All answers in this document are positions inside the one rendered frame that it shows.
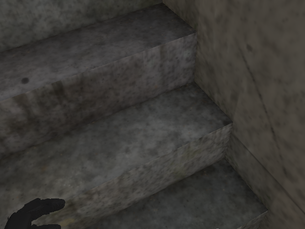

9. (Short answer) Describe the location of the left robot hand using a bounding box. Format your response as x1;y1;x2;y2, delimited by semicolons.
4;198;66;229

